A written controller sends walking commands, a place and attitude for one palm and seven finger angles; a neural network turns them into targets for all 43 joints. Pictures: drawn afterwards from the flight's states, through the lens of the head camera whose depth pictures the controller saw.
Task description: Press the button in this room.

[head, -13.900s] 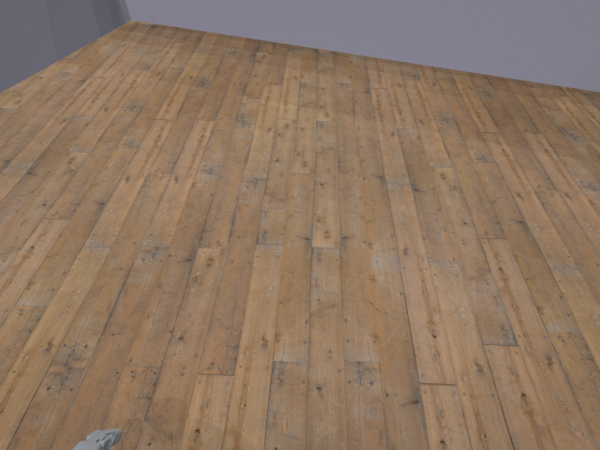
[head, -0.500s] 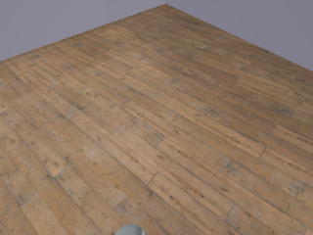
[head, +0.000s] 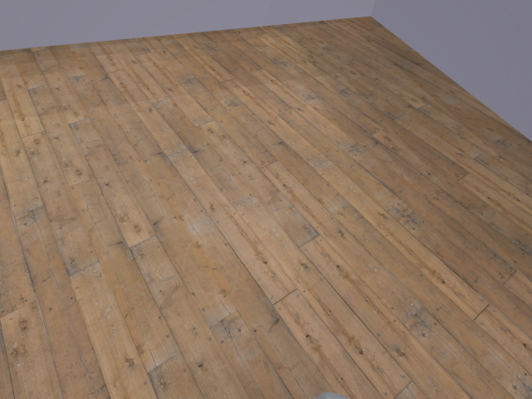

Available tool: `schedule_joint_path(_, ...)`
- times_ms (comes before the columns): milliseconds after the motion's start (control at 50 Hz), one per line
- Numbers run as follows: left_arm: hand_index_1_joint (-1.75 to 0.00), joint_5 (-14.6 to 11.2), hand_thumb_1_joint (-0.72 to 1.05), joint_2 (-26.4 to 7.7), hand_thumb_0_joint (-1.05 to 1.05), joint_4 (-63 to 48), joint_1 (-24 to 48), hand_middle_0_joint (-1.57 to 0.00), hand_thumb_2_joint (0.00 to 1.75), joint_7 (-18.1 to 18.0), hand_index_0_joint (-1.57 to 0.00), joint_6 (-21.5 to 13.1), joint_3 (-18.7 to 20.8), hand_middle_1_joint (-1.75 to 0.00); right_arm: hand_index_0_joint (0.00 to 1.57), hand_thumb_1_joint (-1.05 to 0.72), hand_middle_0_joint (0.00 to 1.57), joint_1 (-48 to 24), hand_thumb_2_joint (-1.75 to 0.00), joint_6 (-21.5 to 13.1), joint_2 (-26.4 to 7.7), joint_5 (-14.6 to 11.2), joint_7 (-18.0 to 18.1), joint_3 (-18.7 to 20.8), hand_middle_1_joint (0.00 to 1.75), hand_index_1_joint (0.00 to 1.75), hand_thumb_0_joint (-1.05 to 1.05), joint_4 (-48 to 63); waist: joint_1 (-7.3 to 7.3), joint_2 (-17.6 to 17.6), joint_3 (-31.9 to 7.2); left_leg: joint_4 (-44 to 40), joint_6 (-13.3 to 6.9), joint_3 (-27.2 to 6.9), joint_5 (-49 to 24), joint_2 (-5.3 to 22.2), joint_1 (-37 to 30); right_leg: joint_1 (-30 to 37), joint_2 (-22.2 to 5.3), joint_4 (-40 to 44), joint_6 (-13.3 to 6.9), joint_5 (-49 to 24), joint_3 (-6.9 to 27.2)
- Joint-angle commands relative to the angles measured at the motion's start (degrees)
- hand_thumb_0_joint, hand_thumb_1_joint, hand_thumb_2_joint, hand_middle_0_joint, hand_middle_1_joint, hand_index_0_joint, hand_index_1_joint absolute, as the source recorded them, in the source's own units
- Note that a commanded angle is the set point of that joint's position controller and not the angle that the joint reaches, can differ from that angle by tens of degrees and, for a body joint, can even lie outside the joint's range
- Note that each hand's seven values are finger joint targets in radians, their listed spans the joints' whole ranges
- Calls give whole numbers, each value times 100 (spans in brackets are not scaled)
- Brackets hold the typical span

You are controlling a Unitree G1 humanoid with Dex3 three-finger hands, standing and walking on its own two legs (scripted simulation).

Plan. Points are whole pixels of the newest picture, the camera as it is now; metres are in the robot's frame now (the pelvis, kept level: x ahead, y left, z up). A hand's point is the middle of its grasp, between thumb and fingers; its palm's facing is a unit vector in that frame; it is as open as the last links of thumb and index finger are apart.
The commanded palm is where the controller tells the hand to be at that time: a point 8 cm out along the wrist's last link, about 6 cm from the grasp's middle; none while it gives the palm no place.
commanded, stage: turn or walk to find it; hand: left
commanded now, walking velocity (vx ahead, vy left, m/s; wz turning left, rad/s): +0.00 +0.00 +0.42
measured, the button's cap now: out of the picture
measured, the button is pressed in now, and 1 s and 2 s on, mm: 0 0 0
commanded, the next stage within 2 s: none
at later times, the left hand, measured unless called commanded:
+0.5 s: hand out of the picture +0.00 +0.14 -0.15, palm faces +0.24 -0.93 -0.27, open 7.4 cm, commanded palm none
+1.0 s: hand out of the picture -0.08 +0.19 -0.17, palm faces +0.47 -0.85 -0.25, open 7.4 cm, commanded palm none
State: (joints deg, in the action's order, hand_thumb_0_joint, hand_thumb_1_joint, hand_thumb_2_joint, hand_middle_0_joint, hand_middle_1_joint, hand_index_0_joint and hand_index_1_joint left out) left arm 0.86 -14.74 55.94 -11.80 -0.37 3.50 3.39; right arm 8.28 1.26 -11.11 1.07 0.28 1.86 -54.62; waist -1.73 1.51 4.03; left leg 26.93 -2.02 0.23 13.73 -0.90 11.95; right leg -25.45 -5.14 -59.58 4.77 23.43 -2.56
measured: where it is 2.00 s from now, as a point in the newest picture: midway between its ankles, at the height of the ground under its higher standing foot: outside the picture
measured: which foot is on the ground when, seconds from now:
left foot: down 0.00-0.22, up 0.24-0.70, down 0.72-1.00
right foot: up 0.00-0.20, down 0.22-0.72, up 0.74-1.00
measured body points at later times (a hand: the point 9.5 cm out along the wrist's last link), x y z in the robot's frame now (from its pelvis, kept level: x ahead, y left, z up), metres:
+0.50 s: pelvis -0.02 -0.06 +0.00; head +0.01 -0.09 +0.45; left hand -0.01 +0.19 -0.13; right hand +0.06 -0.31 -0.17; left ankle -0.10 +0.10 -0.65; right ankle +0.00 -0.14 -0.74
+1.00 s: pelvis -0.05 -0.03 +0.00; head -0.02 -0.01 +0.45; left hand -0.11 +0.24 -0.15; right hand +0.13 -0.21 -0.14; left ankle -0.11 +0.07 -0.74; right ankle -0.01 -0.16 -0.69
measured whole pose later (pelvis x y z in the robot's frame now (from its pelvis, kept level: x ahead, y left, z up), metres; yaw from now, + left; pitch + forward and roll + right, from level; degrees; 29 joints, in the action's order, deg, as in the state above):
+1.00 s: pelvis -0.05 -0.03 +0.00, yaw +26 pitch +0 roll +0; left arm 0.6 -13.9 54.9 -10.0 -0.4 3.3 3.1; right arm 8.9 1.3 -11.0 1.2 0.4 2.2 -55.0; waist -0.9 0.8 4.2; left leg 26.7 -1.0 -1.5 14.8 -1.3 11.8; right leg -24.4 -4.4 -55.0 5.1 25.1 -2.1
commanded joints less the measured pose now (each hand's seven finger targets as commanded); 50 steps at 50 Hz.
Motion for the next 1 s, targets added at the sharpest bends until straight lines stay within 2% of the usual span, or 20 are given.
schedule_joint_path(0, -30, -8, 90, -318, 0, -536, 271, -20, 90, -51, -20, -147, 69, -30, 20, -90, 20, 383, -90, -65, -1192, 12, 52, 359, 30, 30, 0, 259, 331, -943, -397, -875, -795, -1490, -1952, 1460, -516, -336, 12, 398, 29, 141, 118)
schedule_joint_path(100, -30, -41, 90, -224, 0, -640, 204, -20, 90, -69, -20, -208, 40, -30, 20, -90, 20, 302, -90, -10, -1209, 50, 35, 417, 30, 30, 0, 332, 301, -1068, -530, -619, -774, -1836, -2087, 1338, -194, 423, 254, 1647, -66, 212, 32)
schedule_joint_path(160, -30, -53, 90, -287, 0, -516, -340, -20, 90, -91, -20, -296, 64, -30, 20, -90, 20, 182, -90, 7, -1135, 2, 20, 432, 30, 30, 0, 376, 26, -901, -732, -123, -473, -1758, -1764, 992, 347, 1561, 329, 3272, -114, -935, -93)
schedule_joint_path(180, -30, -19, 90, -515, 0, -491, -489, -20, 90, -116, -20, -354, 98, -30, 20, -90, 20, 239, -90, 0, -956, -44, -9, 422, 30, 30, 0, 395, -21, -399, -799, 271, -202, -1564, -1156, 698, 865, 2240, -24, 3925, -205, -1289, 237)
schedule_joint_path(200, -30, 61, 90, -968, 0, -496, -562, -20, 90, -165, -20, -406, 203, -30, 20, -90, 20, 345, -90, -16, -588, -78, -41, 352, 30, 30, 0, 504, -43, 950, -817, 1322, 202, -714, 418, -25, 1975, 2859, -1378, 4232, -666, -1389, 1598)
schedule_joint_path(220, -30, 45, 90, -1180, 0, -610, -504, -20, 90, -160, -20, -387, 237, -30, 20, -90, 20, 144, -90, 44, -670, -25, -24, 390, 30, 30, 0, 611, -153, 1473, -596, 2544, 341, -429, 1912, -244, 2070, 2047, -2269, 4524, -1295, -1448, 2250)
schedule_joint_path(240, -30, 18, 90, -1026, 0, -681, -285, -20, 90, -181, -20, -391, 263, -30, 20, -90, 20, 97, -90, 130, -836, 24, -29, 435, 30, 30, 0, 546, -98, 1421, -312, 3406, 293, -712, 1832, -19, 1985, 1304, -2175, 4719, -1453, -842, 2228)
schedule_joint_path(280, -30, 11, 90, -688, 0, -799, 322, -20, 90, -178, -20, -356, 161, -30, 20, -90, 20, 358, -90, 194, -753, 29, -95, 457, 30, 30, 0, 299, 289, 438, 60, 4182, 324, -606, 1160, 136, 1946, 856, -1637, 4617, -1234, -607, 1366)
schedule_joint_path(320, -30, 19, 90, -507, 0, -826, 398, -20, 90, -162, -20, -417, 98, -30, 20, -90, 20, 647, -90, 210, -636, 42, -135, 411, 30, 30, 0, 140, 356, 640, -95, 4315, 452, -391, 685, 165, 1881, 1114, -1208, 4395, -1035, -1303, 585)
schedule_joint_path(440, -30, 58, 90, -647, 0, -540, -267, -20, 90, -166, -20, -424, 141, -30, 20, -90, 20, 277, -90, 204, -591, 13, -119, 347, 30, 30, 0, 161, 35, 768, -233, 3431, 622, -116, 984, 293, 1819, 1806, -1420, 4209, -1195, -2121, 338)
schedule_joint_path(560, -30, 95, 90, -878, 0, -316, -565, -20, 90, -145, -20, -378, 207, -30, 20, -90, 20, -65, -90, 107, -497, -62, -94, 228, 30, 30, 0, 211, -163, 990, -562, 1972, 540, 256, 1413, 250, 1246, 2196, -1583, 3808, -1343, -3196, 186)
schedule_joint_path(600, -30, 93, 90, -934, 0, -283, -470, -20, 90, -146, -20, -356, 241, -30, 20, -90, 20, 79, -90, 62, -493, -77, -75, 203, 30, 30, 0, 194, -65, 1036, -669, 1303, 496, 398, 1259, 248, 921, 2198, -1629, 3547, -1277, -3343, 41)
schedule_joint_path(640, -30, 51, 90, -932, 0, -265, -346, -20, 90, -130, -20, -316, 233, -30, 20, -90, 20, 357, -90, 24, -545, -66, -67, 207, 30, 30, 0, 129, 138, 954, -707, 329, 425, 534, 428, 200, 159, 1730, -1493, 3200, -965, -2914, -257)
schedule_joint_path(660, -30, 9, 90, -829, 0, -278, -323, -20, 90, -114, -20, -280, 218, -30, 20, -90, 20, 516, -90, -20, -702, -57, -77, 249, 30, 30, 0, 86, 264, 475, -759, -365, 334, 374, -208, 341, -500, 1216, -1324, 2740, -687, -2402, -463)
schedule_joint_path(680, -30, -27, 90, -569, 0, -395, -342, -20, 90, -89, -20, -236, 182, -30, 20, -90, 20, 646, -90, -67, -1142, -18, -74, 339, 30, 30, 0, 126, 342, -748, -833, -800, -22, -922, -884, 1291, -1106, 213, -733, 1723, -326, -1020, -785)
schedule_joint_path(700, -30, -17, 90, -238, 0, -632, -126, -20, 90, -60, -20, -204, 75, -30, 20, -90, 20, 800, -90, -45, -1618, 9, -45, 437, 30, 30, 0, 132, 460, -1869, -558, -1003, -675, -2085, -2285, 2380, -1059, -711, -214, 714, -65, 1221, -743)
schedule_joint_path(720, -30, 23, 90, -337, 0, -685, 321, -20, 90, -100, -20, -123, 55, -30, 20, -90, 20, 936, -90, -42, -1588, 24, 22, 441, 30, 30, 0, 26, 636, -1583, -461, -1062, -890, -2140, -2212, 2400, -588, -649, -225, 98, -90, 1193, -188)
schedule_joint_path(780, -30, 7, 90, -394, 0, -427, 130, -20, 90, -12, -20, -135, 126, -30, 20, -90, 20, 115, -90, -72, -1181, 9, 92, 298, 30, 30, 0, 186, 195, -1222, -307, -864, -681, -1265, -2214, 1630, -445, -690, -173, -427, -66, 188, 69)
schedule_joint_path(820, -30, 4, 90, -391, 0, -353, 35, -20, 90, -7, -20, -153, 107, -30, 20, -90, 20, 133, -90, -111, -1124, -5, 91, 284, 30, 30, 0, 212, 189, -982, -420, -778, -642, -1044, -2678, 1423, -568, -570, -105, -363, -10, 10, 68)
schedule_joint_path(980, -30, -37, 90, -266, 0, -623, 404, -20, 90, -53, -20, -190, 37, -30, 20, -90, 20, 440, -90, -53, -1203, 28, 65, 389, 30, 30, 0, 216, 374, -1003, -541, -507, -796, -1544, -2983, 1414, -711, -113, 141, 1003, 13, 315, 48)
